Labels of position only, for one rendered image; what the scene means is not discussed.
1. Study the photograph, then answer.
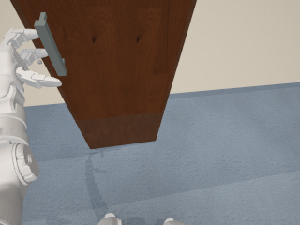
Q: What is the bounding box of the left robot hand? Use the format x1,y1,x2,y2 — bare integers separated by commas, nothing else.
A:
0,28,62,89

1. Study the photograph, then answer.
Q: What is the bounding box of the robot left upper arm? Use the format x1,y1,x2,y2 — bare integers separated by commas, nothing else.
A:
0,143,39,225

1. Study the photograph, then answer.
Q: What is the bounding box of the cupboard door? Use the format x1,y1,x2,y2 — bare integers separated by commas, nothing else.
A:
17,0,192,121

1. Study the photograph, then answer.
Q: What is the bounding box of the robot left shin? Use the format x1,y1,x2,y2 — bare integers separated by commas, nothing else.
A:
105,213,115,218

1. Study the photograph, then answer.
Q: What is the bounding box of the left robot forearm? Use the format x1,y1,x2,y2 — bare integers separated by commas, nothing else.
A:
0,75,29,147

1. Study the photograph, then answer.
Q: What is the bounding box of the handle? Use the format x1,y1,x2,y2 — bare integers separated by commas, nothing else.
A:
34,12,67,76

